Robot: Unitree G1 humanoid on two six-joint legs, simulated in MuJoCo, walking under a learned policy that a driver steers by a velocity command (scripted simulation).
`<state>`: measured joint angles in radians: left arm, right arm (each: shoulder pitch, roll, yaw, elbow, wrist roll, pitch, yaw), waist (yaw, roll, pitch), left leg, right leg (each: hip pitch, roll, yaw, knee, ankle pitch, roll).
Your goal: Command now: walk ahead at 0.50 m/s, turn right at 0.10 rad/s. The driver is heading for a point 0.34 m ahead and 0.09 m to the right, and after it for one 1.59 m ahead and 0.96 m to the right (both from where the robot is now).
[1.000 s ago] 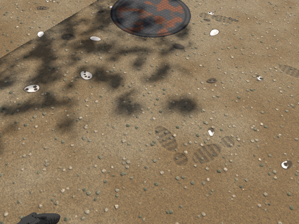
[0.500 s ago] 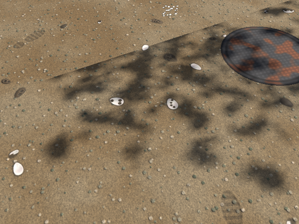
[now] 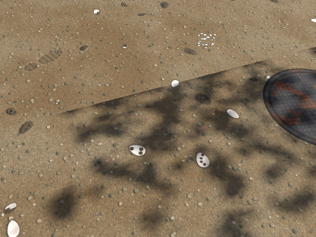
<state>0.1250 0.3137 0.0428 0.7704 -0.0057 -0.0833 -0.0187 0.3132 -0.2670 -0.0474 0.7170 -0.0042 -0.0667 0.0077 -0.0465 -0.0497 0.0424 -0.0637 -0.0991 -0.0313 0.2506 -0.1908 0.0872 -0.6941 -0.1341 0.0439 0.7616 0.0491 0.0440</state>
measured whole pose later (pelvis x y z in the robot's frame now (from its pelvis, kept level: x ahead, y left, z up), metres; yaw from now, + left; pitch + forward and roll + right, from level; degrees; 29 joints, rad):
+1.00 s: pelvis +0.56 -0.10 +0.00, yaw -33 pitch +2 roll +1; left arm 0.16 0.32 0.07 0.62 -0.01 0.02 -0.01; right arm 0.22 -0.28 -0.06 0.79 0.00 -0.05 -0.02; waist -0.05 -0.04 0.08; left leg -0.14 0.00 0.13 0.33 -0.22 0.03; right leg -0.64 -0.06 0.02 0.84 -0.17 0.05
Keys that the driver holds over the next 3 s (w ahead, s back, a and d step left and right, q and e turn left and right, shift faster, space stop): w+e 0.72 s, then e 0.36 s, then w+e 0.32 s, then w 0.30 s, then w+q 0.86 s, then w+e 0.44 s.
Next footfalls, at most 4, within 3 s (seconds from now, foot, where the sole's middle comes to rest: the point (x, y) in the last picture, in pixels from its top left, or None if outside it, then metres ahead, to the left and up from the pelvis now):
0.22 right None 0.31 -0.15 -0.78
0.68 left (154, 203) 0.63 -0.01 -0.78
1.16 right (219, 199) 0.64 -0.30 -0.78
1.58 left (197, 150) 0.90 -0.24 -0.78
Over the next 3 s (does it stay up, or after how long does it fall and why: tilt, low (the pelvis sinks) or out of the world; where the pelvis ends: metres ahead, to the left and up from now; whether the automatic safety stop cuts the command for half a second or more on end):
stays up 1.32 -0.68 -0.01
